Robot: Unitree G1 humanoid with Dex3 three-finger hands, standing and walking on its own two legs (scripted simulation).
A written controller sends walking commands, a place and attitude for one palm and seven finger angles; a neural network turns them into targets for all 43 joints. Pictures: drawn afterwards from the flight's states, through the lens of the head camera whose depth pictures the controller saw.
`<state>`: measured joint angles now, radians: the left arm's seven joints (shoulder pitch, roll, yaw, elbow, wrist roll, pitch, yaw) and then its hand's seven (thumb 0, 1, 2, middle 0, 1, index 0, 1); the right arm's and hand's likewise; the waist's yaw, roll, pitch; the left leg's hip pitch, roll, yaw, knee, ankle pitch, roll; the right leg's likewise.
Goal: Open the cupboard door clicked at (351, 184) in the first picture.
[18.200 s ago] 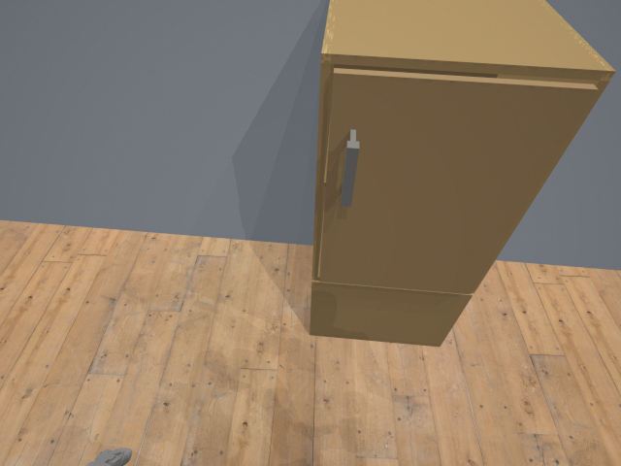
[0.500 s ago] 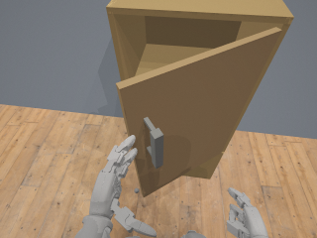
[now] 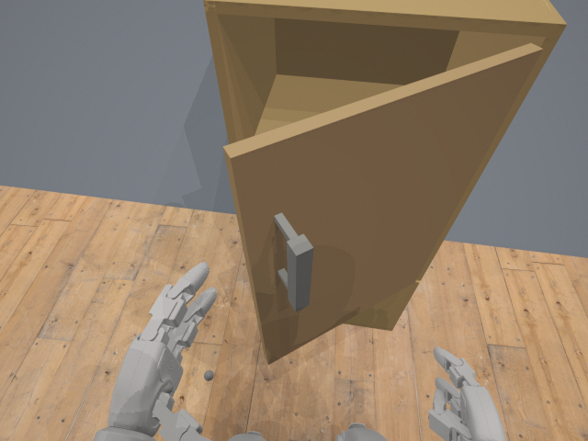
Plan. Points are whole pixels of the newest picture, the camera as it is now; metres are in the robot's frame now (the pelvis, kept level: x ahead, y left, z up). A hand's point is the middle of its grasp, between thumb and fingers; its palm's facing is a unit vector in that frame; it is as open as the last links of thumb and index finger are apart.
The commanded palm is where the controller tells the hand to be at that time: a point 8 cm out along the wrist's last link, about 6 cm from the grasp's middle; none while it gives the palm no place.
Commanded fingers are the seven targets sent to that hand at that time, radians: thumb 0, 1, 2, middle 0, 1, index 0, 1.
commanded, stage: draw the hand back to the body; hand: left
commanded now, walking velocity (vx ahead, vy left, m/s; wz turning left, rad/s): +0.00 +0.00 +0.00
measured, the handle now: (291, 264) +0.32 +0.03 +0.10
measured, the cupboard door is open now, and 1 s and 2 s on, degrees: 38 38 38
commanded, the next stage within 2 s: step back with the hand held close in 1.56 s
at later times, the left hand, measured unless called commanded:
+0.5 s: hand (136, 356) +0.18 +0.16 +0.14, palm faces -0.08 -0.99 -0.09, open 16.2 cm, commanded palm +0.15 +0.22 +0.16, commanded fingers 0.00 -0.25 0.41 -0.16 -0.30 -0.16 -0.30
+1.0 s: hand (11, 309) +0.20 +0.24 +0.21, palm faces +0.38 -0.85 -0.37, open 11.3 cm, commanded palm +0.15 +0.28 +0.22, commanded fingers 0.00 0.62 0.78 -0.19 -0.30 -0.19 -0.30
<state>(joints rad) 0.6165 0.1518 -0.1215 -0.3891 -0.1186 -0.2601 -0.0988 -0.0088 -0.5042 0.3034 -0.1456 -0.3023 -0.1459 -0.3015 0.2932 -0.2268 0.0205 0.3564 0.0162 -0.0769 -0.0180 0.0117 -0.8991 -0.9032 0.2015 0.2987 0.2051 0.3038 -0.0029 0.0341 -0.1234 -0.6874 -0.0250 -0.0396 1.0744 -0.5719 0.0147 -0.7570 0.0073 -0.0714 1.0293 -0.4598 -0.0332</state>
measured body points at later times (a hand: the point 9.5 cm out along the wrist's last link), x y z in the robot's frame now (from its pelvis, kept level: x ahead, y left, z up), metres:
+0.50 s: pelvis +0.01 +0.01 +0.02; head +0.00 +0.01 +0.47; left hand +0.18 +0.21 +0.15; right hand +0.19 -0.21 -0.03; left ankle -0.02 +0.11 -0.67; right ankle +0.03 -0.10 -0.67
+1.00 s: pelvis +0.01 +0.01 +0.06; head -0.01 -0.01 +0.51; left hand +0.17 +0.28 +0.23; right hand +0.19 -0.20 -0.01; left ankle -0.02 +0.11 -0.67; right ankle +0.03 -0.10 -0.67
